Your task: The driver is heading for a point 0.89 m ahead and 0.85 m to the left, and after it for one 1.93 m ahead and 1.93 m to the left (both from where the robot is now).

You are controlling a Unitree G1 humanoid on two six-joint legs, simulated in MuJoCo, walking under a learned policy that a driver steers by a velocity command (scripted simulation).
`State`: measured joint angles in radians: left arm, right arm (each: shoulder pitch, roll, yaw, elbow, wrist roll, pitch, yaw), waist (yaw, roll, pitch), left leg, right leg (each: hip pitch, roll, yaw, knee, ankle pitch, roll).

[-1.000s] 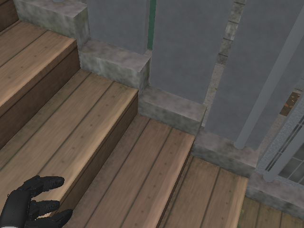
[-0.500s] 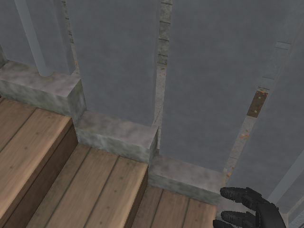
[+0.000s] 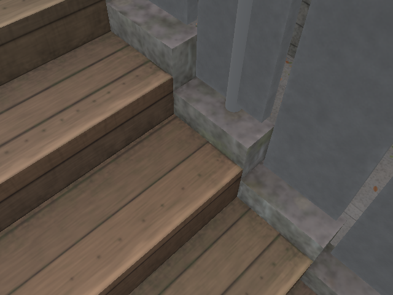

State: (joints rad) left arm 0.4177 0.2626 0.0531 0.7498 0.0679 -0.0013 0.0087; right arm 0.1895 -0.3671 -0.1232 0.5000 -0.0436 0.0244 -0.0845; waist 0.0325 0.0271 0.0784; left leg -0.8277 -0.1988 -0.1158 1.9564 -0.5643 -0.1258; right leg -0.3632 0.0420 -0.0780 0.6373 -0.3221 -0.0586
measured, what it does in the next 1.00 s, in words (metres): climbs, turning left: left foot 0.16 m higher, then right foot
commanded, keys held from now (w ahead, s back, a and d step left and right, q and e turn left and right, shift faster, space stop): q+shift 0.88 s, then w+q+shift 0.12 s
